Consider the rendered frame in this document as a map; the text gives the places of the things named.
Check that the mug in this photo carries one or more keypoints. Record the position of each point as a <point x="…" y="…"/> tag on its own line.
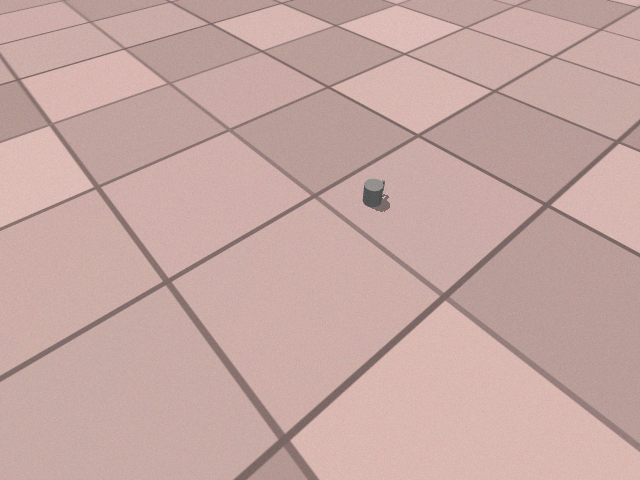
<point x="373" y="190"/>

